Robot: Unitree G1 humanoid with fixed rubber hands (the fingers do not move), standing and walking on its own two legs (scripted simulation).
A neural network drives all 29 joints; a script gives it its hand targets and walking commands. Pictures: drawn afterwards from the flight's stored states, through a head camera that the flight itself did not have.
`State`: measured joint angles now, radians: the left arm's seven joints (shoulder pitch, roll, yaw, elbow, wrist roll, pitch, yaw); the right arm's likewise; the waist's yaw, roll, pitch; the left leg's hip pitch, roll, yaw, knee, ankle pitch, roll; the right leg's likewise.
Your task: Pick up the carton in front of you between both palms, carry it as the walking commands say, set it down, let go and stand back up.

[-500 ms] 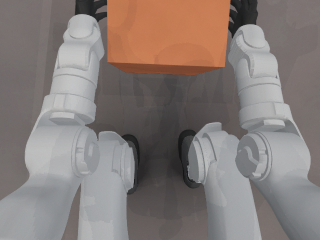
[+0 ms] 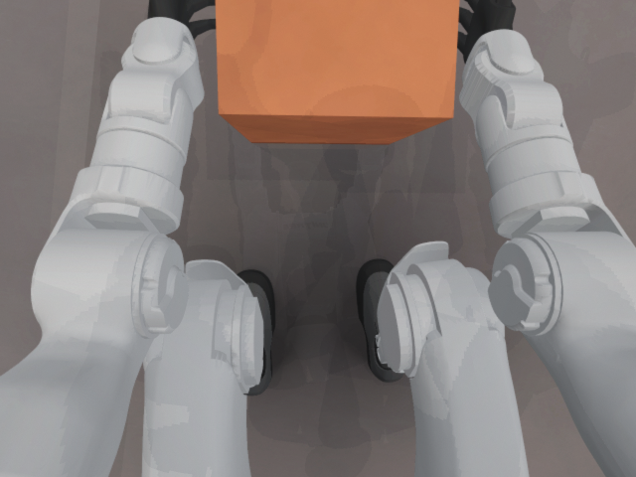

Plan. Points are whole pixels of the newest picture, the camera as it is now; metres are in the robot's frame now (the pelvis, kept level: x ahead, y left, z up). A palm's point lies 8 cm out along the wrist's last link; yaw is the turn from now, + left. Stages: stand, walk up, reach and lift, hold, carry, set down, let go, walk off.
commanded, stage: set down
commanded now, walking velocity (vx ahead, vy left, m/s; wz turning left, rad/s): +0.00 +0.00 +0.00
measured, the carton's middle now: (327, 46) +0.55 -0.03 -0.23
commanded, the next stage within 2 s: let go in 1.98 s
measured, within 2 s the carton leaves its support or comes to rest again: neither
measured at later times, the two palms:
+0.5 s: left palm (168, 24) +0.55 +0.13 -0.16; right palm (489, 35) +0.53 -0.18 -0.15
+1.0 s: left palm (123, 14) +0.56 +0.17 -0.16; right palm (514, 37) +0.53 -0.21 -0.16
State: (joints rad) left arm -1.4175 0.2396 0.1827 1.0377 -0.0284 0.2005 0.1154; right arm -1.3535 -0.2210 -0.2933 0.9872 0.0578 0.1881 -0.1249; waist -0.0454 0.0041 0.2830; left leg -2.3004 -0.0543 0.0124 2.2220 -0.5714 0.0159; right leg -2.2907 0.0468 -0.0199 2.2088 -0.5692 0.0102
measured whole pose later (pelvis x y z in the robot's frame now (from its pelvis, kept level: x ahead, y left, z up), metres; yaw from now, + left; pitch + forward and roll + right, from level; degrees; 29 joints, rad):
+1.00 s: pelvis +0.00 +0.00 -0.01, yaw +0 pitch +33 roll -1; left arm -1.45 0.44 0.00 1.12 -0.24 0.07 0.08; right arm -1.37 -0.35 -0.16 1.08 0.24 0.04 -0.11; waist -0.05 0.00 0.40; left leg -2.24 -0.06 0.01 2.27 -0.61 0.01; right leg -2.24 0.05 -0.03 2.26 -0.60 0.01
